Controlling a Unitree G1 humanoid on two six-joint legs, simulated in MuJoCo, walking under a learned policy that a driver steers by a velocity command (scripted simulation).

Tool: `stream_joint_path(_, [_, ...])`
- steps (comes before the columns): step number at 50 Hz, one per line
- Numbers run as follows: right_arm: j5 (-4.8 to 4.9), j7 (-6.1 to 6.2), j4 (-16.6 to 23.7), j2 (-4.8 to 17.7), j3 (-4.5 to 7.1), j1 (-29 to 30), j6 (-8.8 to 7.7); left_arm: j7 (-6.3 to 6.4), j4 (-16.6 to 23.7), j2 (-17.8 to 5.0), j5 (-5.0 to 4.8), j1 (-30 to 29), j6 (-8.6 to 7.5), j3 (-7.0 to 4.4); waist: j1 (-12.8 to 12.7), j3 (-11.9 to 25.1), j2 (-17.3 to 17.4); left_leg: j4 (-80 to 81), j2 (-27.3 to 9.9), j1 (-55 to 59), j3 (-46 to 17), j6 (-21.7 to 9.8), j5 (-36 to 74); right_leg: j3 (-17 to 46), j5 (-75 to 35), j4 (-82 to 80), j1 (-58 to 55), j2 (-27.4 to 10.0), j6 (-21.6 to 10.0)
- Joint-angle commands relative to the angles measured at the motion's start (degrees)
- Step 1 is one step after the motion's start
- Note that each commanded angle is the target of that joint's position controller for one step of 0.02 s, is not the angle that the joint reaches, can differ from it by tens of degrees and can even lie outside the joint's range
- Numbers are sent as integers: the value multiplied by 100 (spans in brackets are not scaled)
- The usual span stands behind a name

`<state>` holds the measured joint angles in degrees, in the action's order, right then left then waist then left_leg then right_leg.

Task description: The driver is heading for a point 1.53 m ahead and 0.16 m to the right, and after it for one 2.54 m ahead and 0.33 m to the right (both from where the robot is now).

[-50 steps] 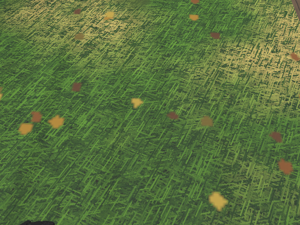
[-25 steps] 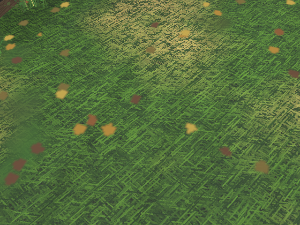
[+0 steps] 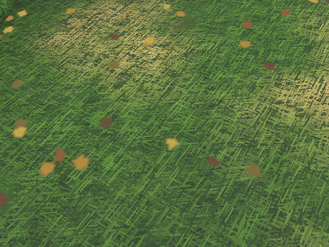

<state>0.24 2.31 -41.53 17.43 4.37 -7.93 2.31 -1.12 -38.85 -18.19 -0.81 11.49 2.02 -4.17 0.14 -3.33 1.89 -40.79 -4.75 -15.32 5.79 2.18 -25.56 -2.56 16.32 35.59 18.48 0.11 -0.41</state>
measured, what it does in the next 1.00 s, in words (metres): steps on the spot, turning right: left foot, then right foot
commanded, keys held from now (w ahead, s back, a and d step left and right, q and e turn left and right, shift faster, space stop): e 0.52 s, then no key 0.20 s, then q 0.28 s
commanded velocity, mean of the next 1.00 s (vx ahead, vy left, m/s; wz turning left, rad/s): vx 0.00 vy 0.00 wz -0.33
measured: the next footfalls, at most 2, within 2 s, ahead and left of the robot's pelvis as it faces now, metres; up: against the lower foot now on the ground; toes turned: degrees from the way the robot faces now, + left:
left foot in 0.52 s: +0.10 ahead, +0.11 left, +0.00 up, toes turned -26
right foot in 0.86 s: -0.02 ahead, -0.12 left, +0.00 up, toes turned -18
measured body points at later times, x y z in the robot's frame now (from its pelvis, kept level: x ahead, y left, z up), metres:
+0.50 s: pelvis +0.01 +0.01 +0.02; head +0.05 +0.00 +0.46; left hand +0.25 +0.24 -0.07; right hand +0.09 -0.31 -0.08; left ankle +0.07 +0.14 -0.71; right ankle +0.01 -0.09 -0.72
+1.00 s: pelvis +0.00 +0.01 +0.01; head +0.03 -0.01 +0.46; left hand +0.23 +0.21 -0.08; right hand +0.02 -0.29 -0.10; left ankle +0.04 +0.13 -0.70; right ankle -0.06 -0.11 -0.72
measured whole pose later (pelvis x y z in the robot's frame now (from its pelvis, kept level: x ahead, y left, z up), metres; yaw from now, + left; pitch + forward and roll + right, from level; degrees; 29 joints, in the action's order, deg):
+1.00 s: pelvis +0.00 +0.01 +0.01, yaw -19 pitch +0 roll -1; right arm 1.1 0.1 -43.4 17.0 2.9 -11.9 0.3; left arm 2.2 -38.9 -14.8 0.9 10.6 1.9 -2.9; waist 1.4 -2.9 1.6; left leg -42.0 0.4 -19.2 -2.8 1.5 -25.2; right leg 0.6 17.3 28.2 11.0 -0.1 0.2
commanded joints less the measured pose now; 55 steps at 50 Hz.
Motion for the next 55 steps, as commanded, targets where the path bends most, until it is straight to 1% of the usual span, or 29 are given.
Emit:
stream_joint_path(1, [-178,-2,559,480,93,373,-167,29,453,-1295,234,862,-213,-296,-488,1432,-1238,-3017,580,-1962,-977,201,-1766,3438,-5005,-1342,-2048,-2345,-2141])
stream_joint_path(2, [-12,2,615,532,117,405,-153,10,453,-1231,253,613,-319,-278,-350,1210,-1029,-3250,499,-2189,-1118,134,-1334,3089,-4230,-1399,-1851,-2145,-2029])
stream_joint_path(3, [4,34,521,620,155,407,-140,40,461,-1104,128,286,-358,-267,-223,907,-658,-3103,352,-2318,-1131,85,-789,2672,-3445,-1425,-1740,-1750,-1671])
stream_joint_path(4, [-41,78,470,689,188,421,-129,97,492,-964,30,14,-331,-217,-141,754,-540,-2849,275,-2375,-1165,80,-334,2461,-3135,-1430,-1622,-1560,-1409])
stream_joint_path(5, [-50,84,418,704,209,348,-117,142,527,-885,-4,-79,-306,-165,-50,773,-595,-2730,289,-2054,-1168,105,-46,2259,-3169,-1477,-1394,-1355,-1289])
stream_joint_path(8, [-7,39,329,525,177,129,-132,225,591,-856,22,-79,-241,-154,10,885,-726,-2393,485,-1811,-1097,247,455,2061,-3090,-1557,-1409,-1107,-1265])
stream_joint_path(16, [9,6,386,472,160,421,-233,312,676,-978,42,-114,-87,-230,-153,614,-1014,-636,625,-1417,-1247,402,619,2703,-1215,-1642,-993,-892,-1236])
stream_joint_path(22, [58,-131,399,546,186,301,-428,254,769,-993,14,-292,1,-264,-166,766,-1132,362,764,-745,-1262,220,444,3356,-1848,-1319,-1010,-831,-1219])
stream_joint_path(25, [54,-201,265,569,232,-144,-500,275,822,-919,-98,-516,62,-245,130,836,-1040,1926,724,196,-1110,22,1510,3378,-1873,-948,-801,-523,-902])
stream_joint_path(26, [-2,-182,250,796,293,-260,-493,287,814,-745,-90,-344,63,-199,77,948,-664,2206,120,855,-1521,-200,2050,3092,-903,-527,-347,-235,-606])
stream_joint_path(27, [-99,-140,380,1152,317,-15,-436,267,770,-412,5,69,47,-104,-289,938,780,2363,-1051,1262,-2748,-780,3065,2030,1096,667,419,547,-230])
stream_joint_path(28, [-283,-175,369,1161,315,-84,-435,288,860,-845,2,-32,-4,-246,-188,662,1330,2409,-1709,778,-3662,-1714,3627,1445,2321,1896,1113,884,75])
stream_joint_path(29, [-203,-174,451,893,233,94,-451,298,724,-1162,59,148,-22,-351,-233,600,801,2352,-1711,643,-3381,-1856,3431,1477,2020,2743,1153,556,266])
stream_joint_path(30, [-120,-155,468,658,164,282,-439,299,580,-1150,42,163,-4,-378,-264,509,554,2265,-1293,590,-2813,-1610,3125,1440,1631,3031,1165,502,370])
stream_joint_path(31, [-48,-137,481,580,125,357,-419,324,463,-955,38,201,47,-345,-259,473,457,2206,-963,672,-2438,-1399,2817,1400,1354,3200,1233,502,470])
stream_joint_path(32, [2,-124,463,543,89,336,-406,324,447,-811,32,185,80,-299,-177,413,493,2165,-897,733,-2291,-1409,3054,1395,1171,3335,1336,519,555])
stream_joint_path(35, [-54,-91,359,526,45,77,-348,305,545,-481,-25,-117,62,-163,-4,505,668,2129,-678,997,-1836,-1471,3435,1075,989,2565,1130,417,661])
stream_joint_path(38, [-46,-127,298,483,-11,100,-306,281,556,-78,86,-270,35,22,60,670,857,2070,-563,874,-1709,-1403,3346,687,1105,818,149,18,671])
stream_joint_path(40, [16,-175,212,666,19,-101,-256,275,453,-174,60,-235,8,-13,142,578,965,2010,-529,740,-1912,-1398,3281,443,729,-249,-354,131,655])
stream_joint_path(42, [140,-192,155,777,29,-177,-258,277,266,-353,66,96,-24,-85,-65,457,779,1881,-443,448,-2056,-1210,3298,368,-626,-1779,-1101,229,430])
stream_joint_path(43, [134,-207,128,806,26,-345,-322,319,288,-627,91,179,-38,-136,-30,588,544,1854,-405,93,-2123,-935,3041,698,-1190,-1755,-1681,-88,239])
stream_joint_path(44, [-7,-258,212,643,-36,-338,-411,393,330,-997,150,384,-18,-212,14,912,-179,1405,-118,-345,-1847,-618,2392,1169,-2543,-1288,-2300,-806,-21])
stream_joint_path(45, [71,-252,286,413,-73,-230,-447,363,186,-1147,185,301,16,-277,85,855,-1305,1098,468,-525,-1058,-291,1055,1354,-2109,-1247,-1752,-1093,-524])
stream_joint_path(46, [56,-229,276,563,-60,-59,-424,324,317,-816,203,52,-11,-205,-40,666,-1198,725,513,-535,-907,-116,688,1553,-1737,-1473,-1460,-1259,-791])
stream_joint_path(48, [99,-188,307,622,24,21,-316,358,352,-732,202,-51,-55,-189,-106,412,-1355,-141,565,-934,-730,-66,157,1706,-1877,-1582,-1322,-1490,-985])
stream_joint_path(50, [103,-188,354,614,89,-77,-189,395,338,-691,177,-33,-153,-171,-154,320,-1329,-1464,403,-1442,-852,14,-926,1884,-3003,-1540,-1375,-1978,-1338])
stream_joint_path(52, [138,-229,404,478,58,-89,-104,388,252,-758,84,54,-205,-216,-181,333,-1020,-1606,206,-1743,-770,27,-621,1681,-1493,-1852,-1499,-1925,-1290])
stream_joint_path(54, [148,-316,523,379,-5,156,-93,369,208,-771,12,-1,-243,-226,-294,115,-1062,-1154,104,-1713,-619,-43,-186,1519,390,-2252,-1359,-1739,-1154])
stream_joint_path(55, [150,-365,573,361,-27,188,-109,349,211,-796,4,-67,-262,-231,-291,67,-1111,-834,104,-1504,-528,-108,-115,1387,670,-2342,-1244,-1670,-1089])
